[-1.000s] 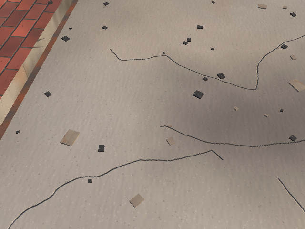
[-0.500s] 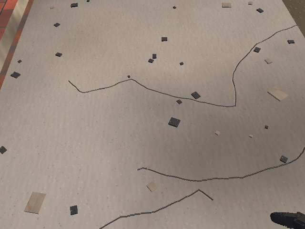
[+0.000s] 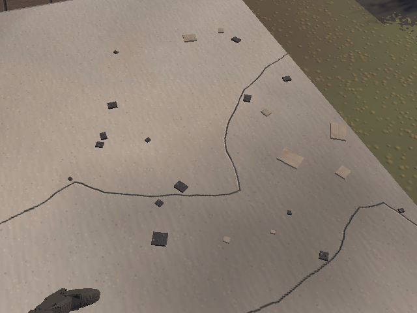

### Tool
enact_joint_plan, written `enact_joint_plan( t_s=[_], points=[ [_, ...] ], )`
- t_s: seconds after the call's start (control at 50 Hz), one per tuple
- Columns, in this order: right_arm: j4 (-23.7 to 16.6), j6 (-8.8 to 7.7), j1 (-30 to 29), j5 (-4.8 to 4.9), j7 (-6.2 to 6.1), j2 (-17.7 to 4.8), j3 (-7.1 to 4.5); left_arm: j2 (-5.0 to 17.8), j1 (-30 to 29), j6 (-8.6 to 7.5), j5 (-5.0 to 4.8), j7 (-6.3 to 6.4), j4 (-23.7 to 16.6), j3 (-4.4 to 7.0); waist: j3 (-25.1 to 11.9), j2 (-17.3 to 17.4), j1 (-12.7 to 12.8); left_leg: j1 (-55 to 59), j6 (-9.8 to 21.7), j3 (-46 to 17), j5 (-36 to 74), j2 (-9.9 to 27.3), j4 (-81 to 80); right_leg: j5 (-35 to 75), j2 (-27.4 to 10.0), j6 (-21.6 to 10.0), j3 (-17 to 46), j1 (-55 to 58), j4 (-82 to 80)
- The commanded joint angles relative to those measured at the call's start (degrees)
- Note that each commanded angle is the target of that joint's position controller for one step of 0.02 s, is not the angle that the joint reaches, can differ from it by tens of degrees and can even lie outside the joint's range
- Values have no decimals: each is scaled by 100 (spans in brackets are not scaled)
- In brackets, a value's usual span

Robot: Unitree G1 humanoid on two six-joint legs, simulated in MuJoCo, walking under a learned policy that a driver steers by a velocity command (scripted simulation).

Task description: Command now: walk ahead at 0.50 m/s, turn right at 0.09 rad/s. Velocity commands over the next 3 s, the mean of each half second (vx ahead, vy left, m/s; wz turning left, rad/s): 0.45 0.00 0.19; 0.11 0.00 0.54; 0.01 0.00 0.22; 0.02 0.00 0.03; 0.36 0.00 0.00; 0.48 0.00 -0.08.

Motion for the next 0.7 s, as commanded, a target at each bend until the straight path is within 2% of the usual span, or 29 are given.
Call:
enact_joint_plan(
  t_s=[0.02,0.06,0.08,0.1,0.12,0.14,0.16,0.18,0.2,0.22,0.24,0.28,0.34,0.38,0.42,0.46,0.5,0.54,0.56,0.58,0.6,0.62,0.64,0.66,0.68,0.7],
  points=[
    [-222,-6,-4,49,-22,-1051,-222,358,-650,-125,-43,-73,-593,93,173,749,129,-43,892,-910,1714,1537,-355,56,167,-122,-170,272,-426],
    [-172,60,-25,58,-47,-1153,-249,487,-497,-146,-34,-100,-592,151,103,799,330,171,784,-885,2306,1624,-41,-221,270,-293,-242,672,-691],
    [-177,85,-117,72,-64,-1190,-252,608,-76,-148,-2,-85,-477,227,-130,766,621,140,677,-698,3130,1499,458,-174,407,-420,-372,1356,-920],
    [-188,91,-102,53,-77,-1090,-210,847,678,-132,38,-40,-246,359,-627,652,972,-130,538,-443,3676,1233,1382,-101,452,-590,-404,2503,-981],
    [-363,61,-190,-89,-92,-811,-82,1253,1743,-100,113,32,-73,482,-1462,114,1413,-1222,305,-188,2461,943,3061,126,-552,-979,683,4180,-759],
    [-491,-53,443,-87,-65,-156,128,1704,2010,-63,147,28,6,558,-2128,-1459,1114,-3409,-42,-118,-1315,6,5037,-892,-1891,-1861,3252,5823,-1319],
    [-394,-129,151,44,-39,-738,-8,1141,2084,-52,95,24,23,433,-1983,-905,1353,-4072,-7,-803,-1778,195,5747,-1650,-1868,-1805,3702,5617,-1722],
    [-540,-158,-325,158,-19,-968,-93,950,1744,-70,76,31,27,348,-1146,-622,1292,-4355,41,-769,-1286,429,5828,-1405,-1688,-1563,2821,4922,-1826],
    [-568,-145,-566,132,-32,-898,-84,802,1395,-85,95,23,20,294,-765,-269,1116,-4166,18,-657,-807,657,5603,-935,-1423,-1410,2157,4214,-1964],
    [-576,-102,-674,48,-39,-836,-102,643,1118,-108,117,-1,36,251,-438,-194,953,-3997,-33,-640,-501,788,5311,-577,-1214,-1332,1693,3630,-2170],
    [-540,-24,-557,36,-39,-758,-117,554,944,-155,155,-10,55,231,-330,-311,759,-3656,-68,-696,-260,908,5156,-356,-1082,-1256,1334,3201,-2379],
    [-477,119,-405,52,-50,-515,-89,541,835,-265,151,-16,167,262,-219,-281,595,-3370,-156,-706,-19,919,5016,59,-1032,-1269,861,2748,-2692],
    [-609,199,-727,25,-66,-429,-98,669,894,-335,189,41,371,326,7,-95,588,-3739,-249,-867,645,895,4516,602,-1037,-1240,251,2713,-2887],
    [-693,178,-951,-21,-28,-376,-90,717,792,-312,204,97,435,331,126,-68,579,-3608,-266,-738,1262,793,3754,1591,-867,-1100,-343,2662,-2793],
    [-840,139,-1339,-79,55,-263,-42,824,737,-256,178,175,467,349,174,-75,699,-3174,-247,-344,1904,678,2894,2166,-689,-942,-872,2512,-2659],
    [-1033,135,-1704,-95,150,-197,-18,931,950,-182,138,247,576,376,117,-54,866,-3006,-208,-130,2174,589,2422,2411,-783,-895,-1011,2741,-2483],
    [-1196,165,-1816,-76,236,-295,-61,1036,1028,-78,62,289,646,417,45,-126,879,-3043,-103,-81,1886,541,2149,2543,-942,-835,-1037,3182,-2171],
    [-1317,192,-1734,-101,304,-474,-147,1146,946,38,-22,342,639,468,-79,-232,757,-2919,72,54,1258,392,2002,3099,-1067,-732,-1046,3518,-1642],
    [-1309,200,-1496,-115,324,-588,-209,1194,871,96,-56,379,606,493,-230,-280,618,-2627,172,180,967,241,1941,3545,-1063,-660,-1066,3575,-1181],
    [-1217,194,-1001,-112,317,-759,-311,1182,792,153,-77,407,570,496,-480,-201,359,-2024,313,270,1027,43,1640,3658,-922,-529,-1152,3507,-398],
    [-1089,180,-423,-128,230,-1044,-449,1062,872,167,-62,407,549,449,-813,133,86,-1075,512,157,1975,-85,1099,3021,-550,-253,-1293,3136,788],
    [-1139,213,-208,-133,70,-1598,-553,621,1202,130,229,369,401,289,-1349,1332,262,469,994,-1488,4816,1150,1445,-528,-31,130,-1296,1610,2638],
    [-1420,194,-527,-243,67,-1870,-533,403,1821,68,261,263,279,155,-2348,1876,720,1837,2456,-4117,5417,2513,1257,-4017,1000,427,-312,-44,4487],
    [-1558,238,-626,-178,103,-1418,-456,934,1473,52,133,183,399,262,-2633,823,295,1586,2252,-3644,4388,2217,959,-3567,605,326,536,-171,4637],
    [-1592,249,-946,-120,100,-1158,-379,977,973,83,12,185,245,271,-1907,636,351,955,1945,-2952,3547,1909,834,-3068,445,241,421,-400,4375],
    [-1570,287,-1162,-36,71,-985,-339,885,827,138,74,266,284,269,-1295,174,513,194,1612,-2539,2823,1595,673,-2686,236,259,347,-422,3887]
  ],
)
Next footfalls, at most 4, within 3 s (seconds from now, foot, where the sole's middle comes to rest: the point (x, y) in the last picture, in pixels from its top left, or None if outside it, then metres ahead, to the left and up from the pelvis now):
0.12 right None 0.23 -0.14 -0.78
0.60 left None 0.46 0.11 -0.78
1.08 right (227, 294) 0.52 -0.11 -0.78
1.40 left None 0.35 0.10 -0.78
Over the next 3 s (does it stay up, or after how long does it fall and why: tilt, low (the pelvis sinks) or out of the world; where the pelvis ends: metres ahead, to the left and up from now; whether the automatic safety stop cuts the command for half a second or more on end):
stays up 0.80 0.24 0.00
